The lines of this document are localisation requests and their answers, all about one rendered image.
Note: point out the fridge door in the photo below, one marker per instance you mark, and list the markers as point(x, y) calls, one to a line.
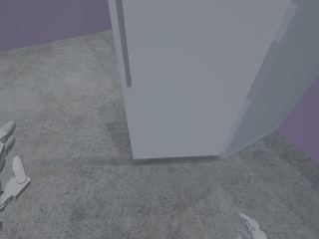
point(192, 64)

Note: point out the handle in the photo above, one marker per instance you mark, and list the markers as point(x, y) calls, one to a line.
point(121, 20)

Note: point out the left robot hand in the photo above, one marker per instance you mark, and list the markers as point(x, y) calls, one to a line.
point(19, 183)

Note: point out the right robot hand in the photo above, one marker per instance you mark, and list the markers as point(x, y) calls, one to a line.
point(252, 227)

